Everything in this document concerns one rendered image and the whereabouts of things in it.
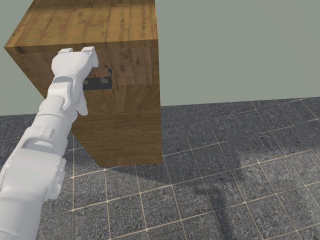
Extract left robot upper arm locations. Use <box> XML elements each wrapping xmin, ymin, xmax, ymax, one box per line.
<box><xmin>0</xmin><ymin>148</ymin><xmax>67</xmax><ymax>240</ymax></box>

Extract handle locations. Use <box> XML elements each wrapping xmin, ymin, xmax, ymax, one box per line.
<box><xmin>82</xmin><ymin>68</ymin><xmax>113</xmax><ymax>91</ymax></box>

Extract robot left forearm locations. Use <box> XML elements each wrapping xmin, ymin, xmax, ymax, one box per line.
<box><xmin>0</xmin><ymin>73</ymin><xmax>83</xmax><ymax>192</ymax></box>

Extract robot left hand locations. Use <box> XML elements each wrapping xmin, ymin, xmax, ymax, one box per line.
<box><xmin>51</xmin><ymin>46</ymin><xmax>99</xmax><ymax>116</ymax></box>

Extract drawer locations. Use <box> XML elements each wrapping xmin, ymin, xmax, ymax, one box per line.
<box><xmin>19</xmin><ymin>47</ymin><xmax>153</xmax><ymax>90</ymax></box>

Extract cabinet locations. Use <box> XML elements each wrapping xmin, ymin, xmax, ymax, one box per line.
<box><xmin>3</xmin><ymin>0</ymin><xmax>163</xmax><ymax>167</ymax></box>

